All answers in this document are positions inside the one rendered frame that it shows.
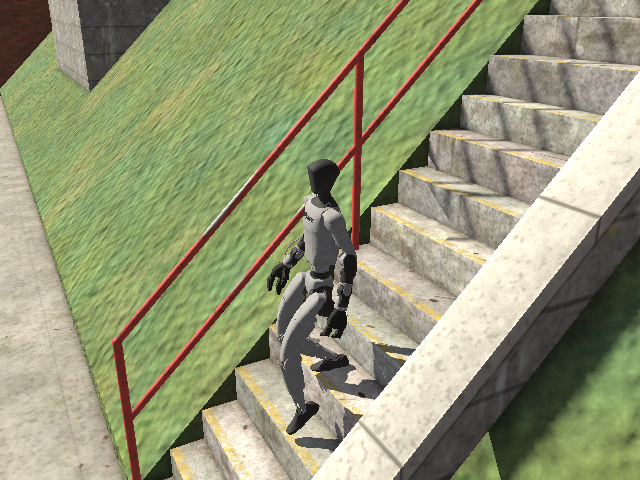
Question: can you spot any robot left forearm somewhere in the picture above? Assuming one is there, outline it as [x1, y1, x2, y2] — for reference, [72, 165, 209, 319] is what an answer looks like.
[334, 254, 357, 311]

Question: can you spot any robot left hand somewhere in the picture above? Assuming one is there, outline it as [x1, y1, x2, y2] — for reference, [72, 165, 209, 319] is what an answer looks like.
[320, 309, 348, 339]

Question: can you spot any robot right hand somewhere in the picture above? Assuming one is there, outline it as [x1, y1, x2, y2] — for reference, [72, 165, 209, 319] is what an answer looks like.
[267, 262, 291, 295]

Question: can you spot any robot right forearm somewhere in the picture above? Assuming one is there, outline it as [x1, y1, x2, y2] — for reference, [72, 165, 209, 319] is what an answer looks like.
[283, 234, 305, 268]

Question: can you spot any robot foot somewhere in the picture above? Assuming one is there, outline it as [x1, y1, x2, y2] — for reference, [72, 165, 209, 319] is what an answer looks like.
[310, 354, 349, 372]
[286, 401, 320, 435]

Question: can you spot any robot right upper arm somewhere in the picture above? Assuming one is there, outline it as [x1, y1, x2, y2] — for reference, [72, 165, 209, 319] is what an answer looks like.
[304, 194, 318, 206]

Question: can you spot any robot left upper arm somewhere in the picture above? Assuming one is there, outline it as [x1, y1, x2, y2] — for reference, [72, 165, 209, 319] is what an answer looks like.
[322, 208, 357, 266]

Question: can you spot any right robot foot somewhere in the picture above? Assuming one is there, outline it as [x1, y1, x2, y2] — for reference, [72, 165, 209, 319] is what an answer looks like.
[310, 354, 349, 372]

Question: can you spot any left robot foot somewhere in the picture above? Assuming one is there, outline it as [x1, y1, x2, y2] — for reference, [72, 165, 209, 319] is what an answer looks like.
[286, 401, 320, 435]

